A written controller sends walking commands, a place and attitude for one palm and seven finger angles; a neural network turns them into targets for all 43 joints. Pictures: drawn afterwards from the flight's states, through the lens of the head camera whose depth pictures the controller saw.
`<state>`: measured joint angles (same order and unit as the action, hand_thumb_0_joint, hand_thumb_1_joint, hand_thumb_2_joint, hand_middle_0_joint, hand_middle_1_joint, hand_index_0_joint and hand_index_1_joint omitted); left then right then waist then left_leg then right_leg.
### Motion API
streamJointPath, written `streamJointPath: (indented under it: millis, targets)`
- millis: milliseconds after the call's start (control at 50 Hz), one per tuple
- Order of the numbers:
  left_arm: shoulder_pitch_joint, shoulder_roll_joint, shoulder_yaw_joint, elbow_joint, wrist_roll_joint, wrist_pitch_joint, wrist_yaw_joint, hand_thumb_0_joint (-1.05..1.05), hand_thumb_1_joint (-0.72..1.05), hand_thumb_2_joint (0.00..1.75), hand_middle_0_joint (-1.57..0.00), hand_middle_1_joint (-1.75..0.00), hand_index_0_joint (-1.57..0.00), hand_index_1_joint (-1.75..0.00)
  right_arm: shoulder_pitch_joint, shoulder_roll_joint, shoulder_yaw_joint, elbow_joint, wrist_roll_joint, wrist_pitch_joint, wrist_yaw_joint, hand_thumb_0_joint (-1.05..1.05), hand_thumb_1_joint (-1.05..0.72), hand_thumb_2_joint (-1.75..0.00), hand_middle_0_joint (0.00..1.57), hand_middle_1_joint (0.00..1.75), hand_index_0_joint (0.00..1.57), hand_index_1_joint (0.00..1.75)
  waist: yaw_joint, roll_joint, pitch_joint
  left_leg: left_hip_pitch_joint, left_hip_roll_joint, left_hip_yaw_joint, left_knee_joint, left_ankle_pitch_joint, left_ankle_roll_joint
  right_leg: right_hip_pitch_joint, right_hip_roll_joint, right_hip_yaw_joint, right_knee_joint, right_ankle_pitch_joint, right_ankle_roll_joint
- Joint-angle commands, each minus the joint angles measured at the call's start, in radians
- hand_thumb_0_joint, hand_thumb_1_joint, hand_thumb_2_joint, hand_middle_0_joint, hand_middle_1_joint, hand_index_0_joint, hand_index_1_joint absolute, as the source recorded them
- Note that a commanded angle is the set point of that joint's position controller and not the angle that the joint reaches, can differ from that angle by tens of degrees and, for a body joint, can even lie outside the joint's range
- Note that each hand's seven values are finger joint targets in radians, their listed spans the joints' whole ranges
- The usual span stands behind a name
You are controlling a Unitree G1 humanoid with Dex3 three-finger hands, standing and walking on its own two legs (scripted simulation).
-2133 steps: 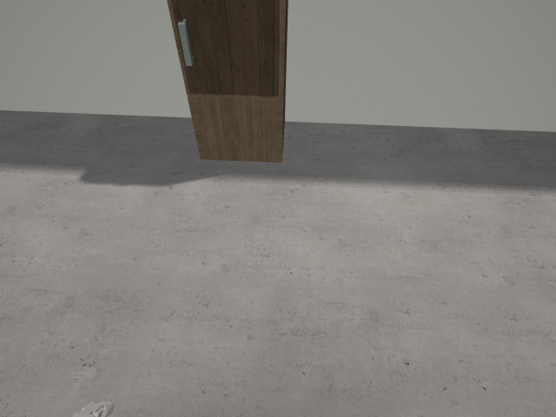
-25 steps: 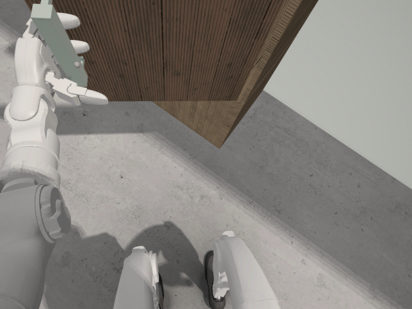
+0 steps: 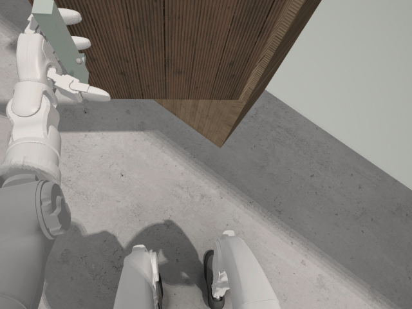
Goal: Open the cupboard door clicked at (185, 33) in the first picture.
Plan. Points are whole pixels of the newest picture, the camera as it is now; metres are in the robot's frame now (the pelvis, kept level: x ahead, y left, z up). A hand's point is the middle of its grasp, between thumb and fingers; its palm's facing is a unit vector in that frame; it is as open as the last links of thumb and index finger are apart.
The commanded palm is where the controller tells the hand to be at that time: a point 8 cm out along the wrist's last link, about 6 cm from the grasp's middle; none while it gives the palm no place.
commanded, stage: close the thumb around the handle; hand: left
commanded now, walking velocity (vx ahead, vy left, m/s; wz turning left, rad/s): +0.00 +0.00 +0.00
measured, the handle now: (67, 39) +0.60 +0.20 +0.04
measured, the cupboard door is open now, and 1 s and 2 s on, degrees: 40 41 80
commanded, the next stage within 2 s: pull the door open along its arc in 0.78 s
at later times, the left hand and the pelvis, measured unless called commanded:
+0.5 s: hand (78, 63) +0.54 +0.17 +0.04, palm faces -0.01 -1.00 -0.02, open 9.3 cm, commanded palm +0.52 +0.20 +0.04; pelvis +0.01 +0.01 +0.01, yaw +0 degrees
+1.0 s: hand (78, 64) +0.54 +0.17 +0.04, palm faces -0.01 -1.00 -0.02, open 6.0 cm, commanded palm +0.50 +0.21 +0.04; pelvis +0.01 +0.00 +0.01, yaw +0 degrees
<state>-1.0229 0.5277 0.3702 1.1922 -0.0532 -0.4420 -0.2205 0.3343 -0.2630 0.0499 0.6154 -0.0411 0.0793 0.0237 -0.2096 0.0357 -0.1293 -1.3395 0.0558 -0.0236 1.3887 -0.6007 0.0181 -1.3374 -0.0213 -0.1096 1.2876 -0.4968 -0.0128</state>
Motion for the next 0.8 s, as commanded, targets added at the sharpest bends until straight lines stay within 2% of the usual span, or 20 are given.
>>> streamJointPath:
  millis: [0,60,140,160,240,260,300,320,340,380,420,440,500,540,560,580,600,700,760,780]
  targets:
    - [-0.45,0.17,-0.007,-0.224,0.001,-0.063,-0.012,0.0,-0.5,0.3,-0.3,-1.2,-0.3,-1.2,0.215,-0.187,-0.064,-0.022,-0.004,-0.002,-0.007,0.0,-0.9,-0.9,0.2,0.3,0.2,0.3,-0.04,0.193,-0.602,0.458,-0.031,-0.058,-0.151,0.461,0.006,0.295,0.058,0.056,-0.134,0.3,-0.015]
    - [-0.443,0.163,-0.012,-0.23,0.001,-0.066,-0.012,0.0,-0.5,0.3,-0.3,-1.2,-0.3,-1.2,0.211,-0.187,-0.066,-0.024,-0.003,0.0,-0.006,0.0,-0.9,-0.9,0.2,0.3,0.2,0.3,-0.038,0.204,-0.606,0.477,-0.028,-0.062,-0.152,0.479,0.002,0.28,0.057,0.053,-0.13,0.303,-0.016]
    - [-0.444,0.143,-0.018,-0.255,-0.006,-0.073,-0.004,0.0,-0.28,0.4,-0.32,-1.22,-0.32,-1.22,0.213,-0.187,-0.07,-0.021,-0.005,-0.001,-0.002,0.0,-0.9,-0.9,0.2,0.3,0.2,0.3,-0.041,0.201,-0.62,0.506,-0.026,-0.066,-0.154,0.493,0.001,0.275,0.06,0.051,-0.134,0.308,-0.015]
    - [-0.43,0.166,-0.003,-0.25,-0.002,-0.075,-0.003,0.0,-0.22,0.42,-0.32,-1.23,-0.32,-1.23,0.216,-0.19,-0.07,-0.019,-0.005,0.001,-0.003,0.0,-0.9,-0.9,0.2,0.3,0.2,0.3,-0.032,0.204,-0.616,0.511,-0.025,-0.071,-0.16,0.5,-0.004,0.278,0.059,0.048,-0.132,0.306,-0.017]
    - [-0.423,0.124,-0.027,-0.301,-0.008,-0.09,-0.001,0.0,0.0,0.52,-0.34,-1.25,-0.34,-1.25,0.214,-0.184,-0.075,-0.022,-0.006,0.001,0.001,0.0,-0.9,-0.9,0.2,0.3,0.2,0.3,-0.029,0.221,-0.647,0.561,-0.023,-0.075,-0.163,0.561,-0.009,0.279,0.059,0.045,-0.129,0.341,-0.017]
    - [-0.386,0.143,-0.005,-0.278,-0.008,-0.091,0.002,0.0,0.06,0.54,-0.34,-1.26,-0.34,-1.26,0.216,-0.187,-0.077,-0.02,-0.006,0.003,0.001,0.0,-0.9,-0.9,0.2,0.3,0.2,0.3,-0.018,0.207,-0.641,0.564,-0.022,-0.077,-0.167,0.564,-0.012,0.282,0.06,0.043,-0.133,0.338,-0.018]
    - [-0.384,0.1,-0.035,-0.29,-0.013,-0.092,0.003,0.0,0.17,0.59,-0.35,-1.27,-0.35,-1.27,0.211,-0.182,-0.078,-0.02,-0.004,0.003,0.005,0.0,-0.9,-0.9,0.2,0.3,0.2,0.3,-0.028,0.193,-0.62,0.559,-0.023,-0.071,-0.172,0.554,-0.009,0.284,0.06,0.043,-0.142,0.338,-0.015]
    - [-0.404,0.112,-0.03,-0.303,-0.013,-0.1,0.005,0.0,0.23,0.61,-0.35,-1.28,-0.35,-1.28,0.215,-0.184,-0.079,-0.017,-0.006,0.001,0.002,0.0,-0.9,-0.9,0.2,0.3,0.2,0.3,-0.033,0.195,-0.624,0.571,-0.02,-0.078,-0.172,0.567,-0.009,0.281,0.06,0.043,-0.138,0.342,-0.017]
    - [-0.39,0.116,-0.024,-0.296,-0.013,-0.101,0.006,0.0,0.28,0.64,-0.36,-1.28,-0.36,-1.28,0.214,-0.184,-0.078,-0.017,-0.004,0.002,0.003,0.0,-0.9,-0.9,0.2,0.3,0.2,0.3,-0.021,0.202,-0.628,0.565,-0.023,-0.074,-0.175,0.559,-0.012,0.292,0.059,0.042,-0.139,0.339,-0.016]
    - [-0.385,0.134,-0.012,-0.269,-0.008,-0.102,0.009,0.0,0.4,0.68,-0.36,-1.3,-0.36,-1.3,0.212,-0.186,-0.077,-0.013,-0.003,0.004,0.001,0.0,-0.9,-0.9,0.2,0.3,0.2,0.3,-0.027,0.165,-0.597,0.536,-0.023,-0.071,-0.176,0.531,-0.008,0.295,0.06,0.045,-0.144,0.329,-0.015]
    - [-0.405,0.101,-0.038,-0.277,-0.008,-0.109,0.008,0.0,0.51,0.73,-0.37,-1.31,-0.37,-1.31,0.213,-0.181,-0.078,-0.012,-0.005,0.001,-0.002,0.0,-0.9,-0.9,0.2,0.3,0.2,0.3,-0.036,0.183,-0.584,0.545,-0.024,-0.072,-0.178,0.538,-0.006,0.281,0.059,0.044,-0.143,0.329,-0.017]
    - [-0.412,0.092,-0.046,-0.285,-0.008,-0.114,0.008,0.0,0.56,0.76,-0.38,-1.31,-0.38,-1.31,0.212,-0.182,-0.079,-0.009,-0.006,0.001,-0.001,0.0,-0.9,-0.9,0.2,0.3,0.2,0.3,-0.034,0.209,-0.603,0.569,-0.023,-0.076,-0.176,0.557,-0.012,0.266,0.057,0.042,-0.14,0.328,-0.017]
    - [-0.386,0.115,-0.024,-0.289,-0.01,-0.119,0.008,0.0,0.73,0.83,-0.39,-1.33,-0.39,-1.33,0.215,-0.184,-0.082,-0.009,-0.008,0.004,-0.001,0.0,-0.9,-0.9,0.2,0.3,0.2,0.3,-0.022,0.197,-0.63,0.577,-0.024,-0.073,-0.172,0.588,-0.013,0.296,0.057,0.045,-0.14,0.357,-0.017]
    - [-0.382,0.095,-0.032,-0.287,-0.017,-0.118,0.005,0.0,0.84,0.88,-0.4,-1.34,-0.4,-1.34,0.215,-0.182,-0.082,-0.007,-0.008,0.005,0.0,0.0,-0.9,-0.9,0.2,0.3,0.2,0.3,-0.028,0.193,-0.624,0.583,-0.023,-0.075,-0.169,0.612,-0.013,0.292,0.058,0.043,-0.138,0.376,-0.017]
    - [-0.374,0.126,-0.013,-0.29,-0.015,-0.12,0.005,0.0,0.9,0.9,-0.4,-1.35,-0.4,-1.35,0.216,-0.184,-0.082,-0.007,-0.008,0.008,-0.001,0.0,-0.9,-0.9,0.2,0.3,0.2,0.3,-0.019,0.196,-0.625,0.585,-0.021,-0.076,-0.173,0.619,-0.015,0.302,0.058,0.043,-0.139,0.379,-0.018]
    - [-0.373,0.085,-0.044,-0.296,-0.016,-0.119,0.001,0.0,0.9,0.9,-0.4,-1.35,-0.4,-1.35,0.212,-0.18,-0.084,-0.012,-0.006,0.008,0.0,0.0,-0.9,-0.9,0.2,0.3,0.2,0.3,-0.028,0.189,-0.628,0.587,-0.023,-0.074,-0.173,0.615,-0.013,0.302,0.058,0.044,-0.142,0.379,-0.016]
    - [-0.364,0.088,-0.038,-0.308,-0.02,-0.122,-0.001,0.0,0.9,0.9,-0.4,-1.35,-0.4,-1.35,0.207,-0.178,-0.083,-0.012,-0.006,0.007,0.002,0.0,-0.9,-0.9,0.2,0.3,0.2,0.3,-0.016,0.203,-0.632,0.584,-0.024,-0.071,-0.175,0.605,-0.013,0.312,0.058,0.045,-0.144,0.377,-0.018]
    - [-0.364,0.071,-0.051,-0.291,-0.021,-0.121,0.0,0.0,0.9,0.9,-0.4,-1.35,-0.4,-1.35,0.206,-0.177,-0.085,-0.007,-0.005,0.008,0.0,0.0,-0.9,-0.9,0.2,0.3,0.2,0.3,-0.028,0.173,-0.606,0.564,-0.025,-0.066,-0.173,0.592,-0.009,0.316,0.058,0.047,-0.148,0.384,-0.016]
    - [-0.38,0.097,-0.037,-0.305,-0.014,-0.13,0.006,0.0,0.9,0.9,-0.4,-1.35,-0.4,-1.35,0.207,-0.179,-0.085,-0.006,-0.006,0.007,-0.002,0.0,-0.9,-0.9,0.2,0.3,0.2,0.3,-0.021,0.2,-0.632,0.578,-0.027,-0.066,-0.171,0.6,-0.011,0.319,0.057,0.05,-0.144,0.389,-0.017]
    - [-0.369,0.092,-0.041,-0.288,-0.012,-0.128,0.004,0.0,0.9,0.9,-0.4,-1.35,-0.4,-1.35,0.205,-0.178,-0.084,-0.006,-0.006,0.008,-0.002,0.0,-0.9,-0.9,0.2,0.3,0.2,0.3,-0.024,0.183,-0.621,0.567,-0.027,-0.066,-0.173,0.59,-0.01,0.325,0.058,0.049,-0.145,0.386,-0.017]
